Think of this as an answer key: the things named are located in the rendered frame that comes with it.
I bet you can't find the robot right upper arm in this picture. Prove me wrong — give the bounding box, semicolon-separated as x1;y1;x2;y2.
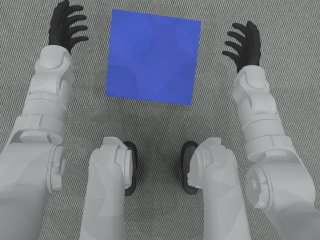
245;162;320;240

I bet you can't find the robot left thigh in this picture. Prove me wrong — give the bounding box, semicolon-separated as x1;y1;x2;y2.
79;144;133;240

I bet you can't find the right robot hand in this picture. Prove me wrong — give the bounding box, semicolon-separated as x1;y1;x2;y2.
222;20;261;74

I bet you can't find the carton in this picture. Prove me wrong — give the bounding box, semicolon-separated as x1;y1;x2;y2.
105;9;202;105

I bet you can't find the robot left forearm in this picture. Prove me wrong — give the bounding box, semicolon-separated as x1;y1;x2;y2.
0;45;75;162

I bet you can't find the robot right forearm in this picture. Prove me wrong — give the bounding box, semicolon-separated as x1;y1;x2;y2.
231;65;316;202

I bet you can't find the robot left upper arm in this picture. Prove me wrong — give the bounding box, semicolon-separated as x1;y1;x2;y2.
0;142;69;240

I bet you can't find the robot left foot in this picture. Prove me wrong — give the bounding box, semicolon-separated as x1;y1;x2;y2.
123;141;138;196

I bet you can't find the left robot hand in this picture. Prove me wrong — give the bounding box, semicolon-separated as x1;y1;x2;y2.
48;0;89;55

